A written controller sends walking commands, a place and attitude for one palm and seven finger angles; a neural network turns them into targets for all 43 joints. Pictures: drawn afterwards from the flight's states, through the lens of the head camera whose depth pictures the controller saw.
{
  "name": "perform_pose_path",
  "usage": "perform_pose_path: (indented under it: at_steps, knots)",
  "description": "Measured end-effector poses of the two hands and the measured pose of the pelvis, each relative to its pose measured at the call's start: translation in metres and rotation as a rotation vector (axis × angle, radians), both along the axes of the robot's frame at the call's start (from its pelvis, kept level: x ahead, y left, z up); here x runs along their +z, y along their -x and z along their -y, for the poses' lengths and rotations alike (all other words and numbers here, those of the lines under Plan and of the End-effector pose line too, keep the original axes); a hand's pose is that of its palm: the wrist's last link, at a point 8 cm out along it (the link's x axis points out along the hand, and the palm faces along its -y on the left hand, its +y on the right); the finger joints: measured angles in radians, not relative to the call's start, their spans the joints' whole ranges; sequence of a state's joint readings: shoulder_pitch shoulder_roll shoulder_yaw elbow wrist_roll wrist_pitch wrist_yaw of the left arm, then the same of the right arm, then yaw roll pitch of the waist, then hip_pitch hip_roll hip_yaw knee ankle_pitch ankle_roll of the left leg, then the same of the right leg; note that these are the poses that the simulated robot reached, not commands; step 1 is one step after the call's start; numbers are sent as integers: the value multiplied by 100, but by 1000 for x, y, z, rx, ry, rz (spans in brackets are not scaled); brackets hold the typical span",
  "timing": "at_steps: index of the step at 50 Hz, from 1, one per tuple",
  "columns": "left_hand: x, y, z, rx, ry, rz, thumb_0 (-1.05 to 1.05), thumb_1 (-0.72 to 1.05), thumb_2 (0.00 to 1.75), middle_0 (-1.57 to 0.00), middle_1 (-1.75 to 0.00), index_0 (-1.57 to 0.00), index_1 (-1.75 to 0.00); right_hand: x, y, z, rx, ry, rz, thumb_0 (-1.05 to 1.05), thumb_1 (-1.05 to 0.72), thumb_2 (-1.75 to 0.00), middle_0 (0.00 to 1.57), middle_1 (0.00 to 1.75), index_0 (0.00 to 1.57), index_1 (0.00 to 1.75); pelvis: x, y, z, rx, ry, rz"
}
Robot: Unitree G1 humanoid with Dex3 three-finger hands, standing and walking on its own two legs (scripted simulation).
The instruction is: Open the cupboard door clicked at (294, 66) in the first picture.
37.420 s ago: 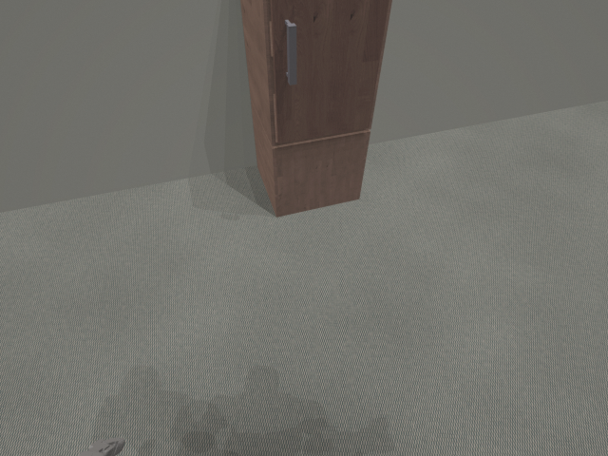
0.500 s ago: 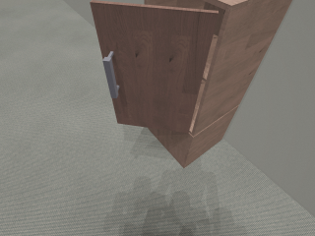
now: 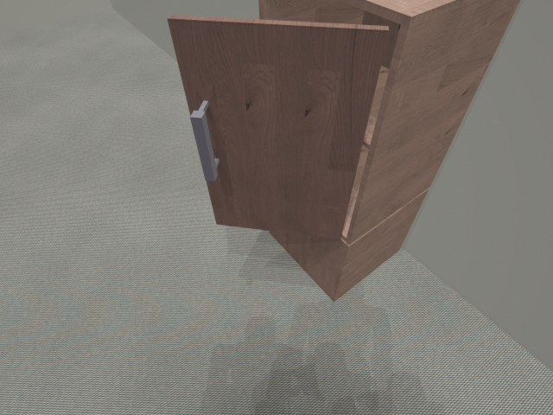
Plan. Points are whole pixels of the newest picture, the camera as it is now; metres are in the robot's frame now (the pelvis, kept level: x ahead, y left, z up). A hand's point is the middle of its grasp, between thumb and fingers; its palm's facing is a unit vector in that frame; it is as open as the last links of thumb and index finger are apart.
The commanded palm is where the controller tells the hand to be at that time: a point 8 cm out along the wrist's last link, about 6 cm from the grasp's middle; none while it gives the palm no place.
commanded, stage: look again from close up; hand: left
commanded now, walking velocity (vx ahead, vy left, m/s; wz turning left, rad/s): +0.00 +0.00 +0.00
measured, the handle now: (208, 142) +0.66 +0.19 +0.00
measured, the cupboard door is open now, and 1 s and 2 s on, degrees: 44 44 44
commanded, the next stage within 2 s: shuffle to correct the standing spot in 0.42 s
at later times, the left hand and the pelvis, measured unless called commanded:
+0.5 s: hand out of the picture +0.03 +0.18 -0.17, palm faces +0.01 -0.98 -0.22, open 7.3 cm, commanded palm none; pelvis +0.02 +0.01 +0.00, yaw -1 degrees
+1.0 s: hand out of the picture +0.04 +0.18 -0.19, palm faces +0.01 -0.99 -0.15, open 7.4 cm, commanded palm none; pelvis +0.07 +0.02 -0.01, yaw -4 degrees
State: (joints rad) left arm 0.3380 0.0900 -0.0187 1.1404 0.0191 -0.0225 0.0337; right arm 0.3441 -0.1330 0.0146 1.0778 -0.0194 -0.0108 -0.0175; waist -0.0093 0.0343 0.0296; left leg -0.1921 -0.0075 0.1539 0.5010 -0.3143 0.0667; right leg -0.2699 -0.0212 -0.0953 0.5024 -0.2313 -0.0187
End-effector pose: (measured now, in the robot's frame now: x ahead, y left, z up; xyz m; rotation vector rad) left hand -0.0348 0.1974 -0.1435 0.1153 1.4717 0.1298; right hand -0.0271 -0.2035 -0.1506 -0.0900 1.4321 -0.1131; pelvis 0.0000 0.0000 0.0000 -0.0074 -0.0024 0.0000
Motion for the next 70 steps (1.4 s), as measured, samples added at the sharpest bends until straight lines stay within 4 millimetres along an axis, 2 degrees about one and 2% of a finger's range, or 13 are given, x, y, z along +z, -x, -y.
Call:
perform_pose_path:
  at_steps: [8, 16, 22, 34, 41, 48, 50, 52, 59, 63, 67, 70]
  knots:
    - [5, -39, -24, -9, -58, 78, 1, 92, 90, -20, -30, -20, -29, -5, -14, -19, 3, -29, 32, 1, -91, -90, 20, 30, 20, 30, 0, -13, -7, -3, -11, 10]
    - [7, -62, -34, -19, -79, 119, 1, 93, 90, -20, -30, -20, -29, -4, -25, -13, 4, -6, 38, 1, -92, -90, 20, 30, 20, 30, 1, -19, -8, -11, -15, 18]
    - [6, -63, -31, -21, -69, 104, 1, 93, 90, -20, -30, -20, -29, 0, -28, 0, 7, 25, 30, 1, -91, -90, 20, 30, 20, 30, 2, -20, -7, -14, -15, 16]
    - [-1, -48, -15, -10, -27, 44, 0, 92, 90, -20, -30, -20, -29, 1, -33, 17, 12, 49, 5, 0, -91, -90, 20, 30, 20, 30, -1, -26, 0, -29, -14, 18]
    - [-8, -50, -10, 1, -6, 7, 0, 91, 90, -20, -30, -20, -29, -4, -41, 16, -8, 46, -10, 0, -91, -90, 20, 30, 20, 30, -7, -43, 1, -44, -3, 3]
    - [-18, -64, -25, 22, 5, -14, 0, 91, 90, -20, -30, -20, -29, 2, -68, 3, -23, 73, 7, 1, -91, -90, 20, 30, 20, 30, -11, -63, -11, -61, 4, -20]
    - [-19, -74, -31, 2, 4, -29, 0, 91, 90, -20, -30, -20, -29, 3, -75, -2, -37, 82, 34, 0, -91, -90, 20, 30, 20, 30, -11, -70, -16, -75, 2, -18]
    - [-17, -93, -37, -27, -4, -25, 0, 91, 90, -20, -30, -20, -29, 5, -75, -9, -52, 85, 40, 0, -91, -90, 20, 30, 20, 30, -9, -77, -20, -83, 9, -14]
    - [-6, -194, -46, -86, -34, 139, 0, 91, 90, -20, -30, -20, -29, 11, -56, -32, -93, 42, -91, 0, -91, -90, 20, 30, 20, 30, -2, -97, -21, -86, 21, -19]
    - [1, -245, -39, -122, -47, 228, 0, 91, 90, -20, -30, -19, -29, 10, -58, -31, -125, 21, -154, 0, -91, -90, 20, 30, 20, 30, -2, -110, -14, -95, 18, -16]
    - [2, -271, -32, -137, -75, 285, 0, 91, 90, -20, -30, -20, -29, -1, -78, -11, -151, 20, -153, 1, -91, -90, 21, 30, 20, 30, -9, -130, -3, -96, -17, -10]
    - [3, -268, -29, -135, -89, 271, 0, 91, 90, -20, -30, -20, -29, -8, -110, 8, -157, 45, -94, 1, -91, -90, 21, 30, 20, 30, -11, -136, 0, -106, -24, -2]
